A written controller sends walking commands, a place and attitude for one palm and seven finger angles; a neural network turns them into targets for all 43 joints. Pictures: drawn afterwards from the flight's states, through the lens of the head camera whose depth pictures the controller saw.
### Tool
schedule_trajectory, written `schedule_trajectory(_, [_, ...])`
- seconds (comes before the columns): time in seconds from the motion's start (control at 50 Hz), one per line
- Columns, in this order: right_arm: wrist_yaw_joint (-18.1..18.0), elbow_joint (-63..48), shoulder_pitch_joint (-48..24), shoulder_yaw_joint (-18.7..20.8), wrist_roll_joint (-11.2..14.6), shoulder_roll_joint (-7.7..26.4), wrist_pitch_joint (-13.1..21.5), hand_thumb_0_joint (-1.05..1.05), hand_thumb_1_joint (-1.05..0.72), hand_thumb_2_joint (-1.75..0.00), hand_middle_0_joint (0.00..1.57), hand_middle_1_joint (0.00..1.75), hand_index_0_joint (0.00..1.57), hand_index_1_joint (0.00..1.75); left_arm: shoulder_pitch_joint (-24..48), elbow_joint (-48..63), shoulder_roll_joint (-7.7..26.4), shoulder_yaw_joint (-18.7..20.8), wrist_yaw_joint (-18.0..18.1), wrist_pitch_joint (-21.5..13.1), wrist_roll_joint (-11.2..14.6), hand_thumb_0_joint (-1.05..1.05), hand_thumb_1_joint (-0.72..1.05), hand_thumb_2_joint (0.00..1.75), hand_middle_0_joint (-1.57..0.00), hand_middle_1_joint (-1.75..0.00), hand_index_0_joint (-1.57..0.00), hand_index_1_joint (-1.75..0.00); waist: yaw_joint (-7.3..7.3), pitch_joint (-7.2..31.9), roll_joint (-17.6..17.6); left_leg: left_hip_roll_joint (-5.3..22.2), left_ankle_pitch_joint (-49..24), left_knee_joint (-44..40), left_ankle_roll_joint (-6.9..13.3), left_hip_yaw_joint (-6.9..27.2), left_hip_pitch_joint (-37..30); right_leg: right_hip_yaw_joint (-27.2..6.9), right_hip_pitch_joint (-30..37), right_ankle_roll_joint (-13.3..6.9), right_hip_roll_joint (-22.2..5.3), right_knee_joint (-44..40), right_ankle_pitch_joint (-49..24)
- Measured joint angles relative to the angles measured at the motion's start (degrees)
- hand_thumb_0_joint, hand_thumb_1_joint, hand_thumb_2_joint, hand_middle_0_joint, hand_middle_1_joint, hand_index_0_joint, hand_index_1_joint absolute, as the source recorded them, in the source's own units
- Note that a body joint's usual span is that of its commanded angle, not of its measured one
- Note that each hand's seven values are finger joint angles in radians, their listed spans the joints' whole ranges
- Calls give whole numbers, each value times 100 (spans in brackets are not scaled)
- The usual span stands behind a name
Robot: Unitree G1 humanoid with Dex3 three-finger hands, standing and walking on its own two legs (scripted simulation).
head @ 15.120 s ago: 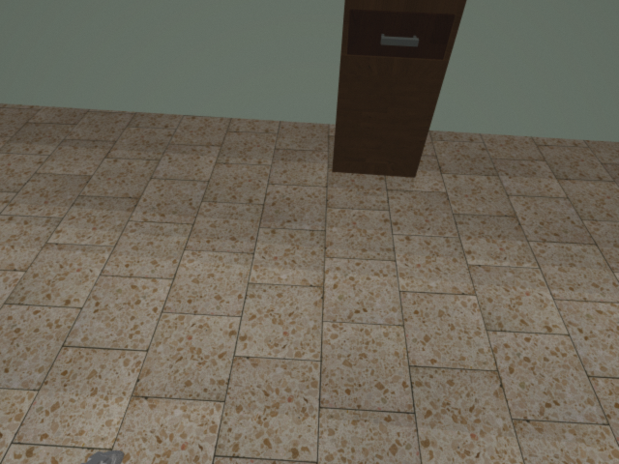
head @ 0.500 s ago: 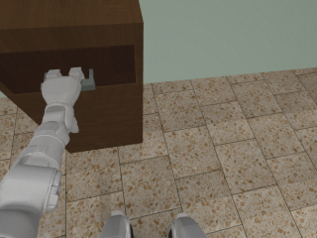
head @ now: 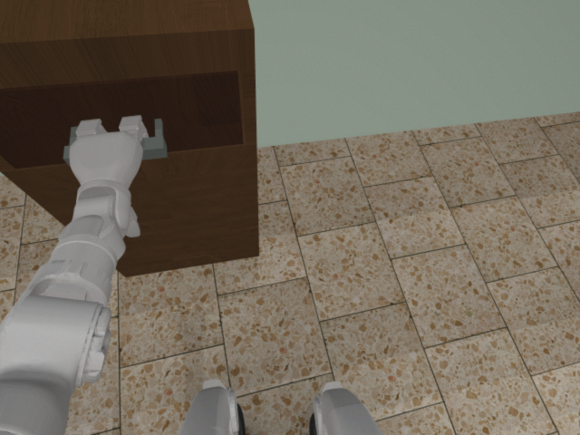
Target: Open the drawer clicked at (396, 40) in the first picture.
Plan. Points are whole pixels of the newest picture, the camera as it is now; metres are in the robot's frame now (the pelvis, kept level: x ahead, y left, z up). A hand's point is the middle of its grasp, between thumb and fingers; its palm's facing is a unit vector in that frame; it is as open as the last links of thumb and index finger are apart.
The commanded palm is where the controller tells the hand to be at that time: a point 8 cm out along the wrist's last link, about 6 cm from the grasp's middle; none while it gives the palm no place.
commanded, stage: lower the fingers behind the handle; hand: left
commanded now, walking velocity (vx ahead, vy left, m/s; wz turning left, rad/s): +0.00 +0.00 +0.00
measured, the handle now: (117, 140) +0.55 +0.22 +0.00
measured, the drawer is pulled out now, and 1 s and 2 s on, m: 0.00 0.00 0.10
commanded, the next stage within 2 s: close the thumb around the handle in 0.12 s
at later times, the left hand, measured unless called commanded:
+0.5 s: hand (123, 179) +0.49 +0.22 -0.02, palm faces -0.07 -0.03 -1.00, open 11.6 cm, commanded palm +0.48 +0.20 +0.03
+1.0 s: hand (124, 177) +0.50 +0.21 -0.02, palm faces -0.07 -0.02 -1.00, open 5.8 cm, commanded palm +0.48 +0.19 +0.03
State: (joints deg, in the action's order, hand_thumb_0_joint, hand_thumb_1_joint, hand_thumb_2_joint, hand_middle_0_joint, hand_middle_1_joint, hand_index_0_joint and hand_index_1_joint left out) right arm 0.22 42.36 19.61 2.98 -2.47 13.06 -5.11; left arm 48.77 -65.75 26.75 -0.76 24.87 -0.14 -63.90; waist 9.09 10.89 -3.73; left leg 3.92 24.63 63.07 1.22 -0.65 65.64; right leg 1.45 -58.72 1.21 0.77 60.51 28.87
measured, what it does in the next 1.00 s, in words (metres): stands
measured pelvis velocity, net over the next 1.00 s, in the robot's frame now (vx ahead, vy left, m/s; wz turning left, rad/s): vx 0.00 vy -0.01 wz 0.01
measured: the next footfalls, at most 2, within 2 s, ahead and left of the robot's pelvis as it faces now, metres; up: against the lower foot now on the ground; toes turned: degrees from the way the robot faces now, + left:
none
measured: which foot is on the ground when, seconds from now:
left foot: down 0.00-1.00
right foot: down 0.00-1.00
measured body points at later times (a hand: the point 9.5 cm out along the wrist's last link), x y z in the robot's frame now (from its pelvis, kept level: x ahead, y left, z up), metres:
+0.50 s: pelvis +0.01 +0.00 +0.00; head +0.14 +0.01 +0.43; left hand +0.49 +0.21 +0.04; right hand +0.01 -0.27 -0.12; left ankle +0.03 +0.11 -0.65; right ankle -0.01 -0.14 -0.65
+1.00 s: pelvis +0.00 -0.01 +0.00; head +0.14 +0.01 +0.43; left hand +0.49 +0.21 +0.04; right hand +0.01 -0.27 -0.13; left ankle +0.03 +0.11 -0.65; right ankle -0.01 -0.14 -0.65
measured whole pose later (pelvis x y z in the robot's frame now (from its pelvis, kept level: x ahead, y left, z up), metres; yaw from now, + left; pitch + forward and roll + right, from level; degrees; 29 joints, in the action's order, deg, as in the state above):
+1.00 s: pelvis +0.00 -0.01 +0.00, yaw +1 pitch +27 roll -3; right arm 0.0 42.4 19.1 3.1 -2.3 13.2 -4.9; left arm 49.9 -66.6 26.1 -2.5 25.0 1.6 -63.4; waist 8.6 10.9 -3.8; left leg 3.6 24.8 63.0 0.6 0.1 65.5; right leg 2.1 -58.4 0.7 0.7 60.7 29.5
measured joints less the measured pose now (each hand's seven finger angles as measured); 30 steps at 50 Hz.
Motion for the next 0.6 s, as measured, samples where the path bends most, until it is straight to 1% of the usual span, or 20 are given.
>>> schedule_trajectory(0.16, [-2,-8,-65,-3,15,40,-3,0,-91,-90,20,30,20,30,48,-38,-25,-19,86,78,-4,0,-49,30,-28,-120,-32,-120,-4,-5,13,-4,-5,1,-17,30,23,27,-16,-17,1,8,9])
schedule_trajectory(0.28, [-15,-40,-91,-2,21,38,-4,0,-91,-90,20,30,20,30,17,-2,-20,-6,-8,113,32,0,-48,30,-29,-120,-32,-120,-4,-10,14,3,-11,-43,-30,30,-33,26,35,-28,11,-34,1])
schedule_trajectory(0.34, [-20,-48,-81,3,20,29,1,0,-91,-90,20,30,20,30,-11,15,-15,-15,-42,92,39,0,-44,32,-29,-121,-32,-121,-13,-4,12,5,-8,-60,-36,28,-59,23,58,-32,12,-48,4])
schedule_trajectory(0.44, [-16,-22,-60,23,10,13,6,0,-91,-90,20,30,20,30,-78,69,-36,-22,-14,42,33,0,-28,39,-29,-122,-33,-123,-46,10,4,3,8,-62,-42,29,-80,24,79,-36,11,-47,22])
schedule_trajectory(0.6, [4,27,-67,27,3,-3,-1,0,-91,-90,20,30,20,30,-47,24,-84,-74,74,110,28,0,10,56,-32,-127,-36,-127,-65,13,-7,-12,21,-55,-47,42,-79,36,82,-41,0,-35,45])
